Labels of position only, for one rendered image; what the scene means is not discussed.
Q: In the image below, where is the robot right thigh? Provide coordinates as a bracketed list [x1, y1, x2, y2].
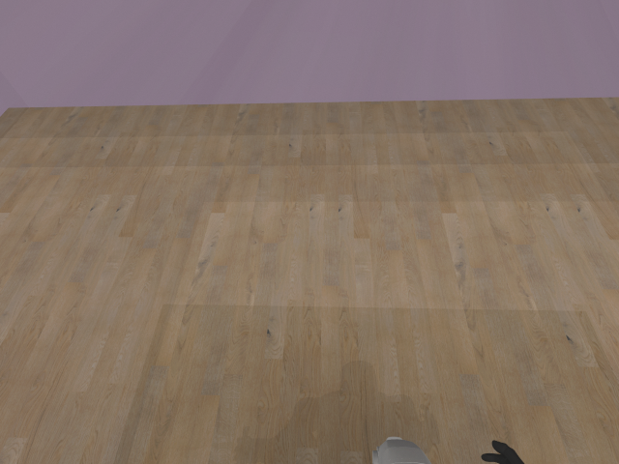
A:
[372, 439, 431, 464]

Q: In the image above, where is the robot right hand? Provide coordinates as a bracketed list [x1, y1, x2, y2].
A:
[482, 440, 524, 464]

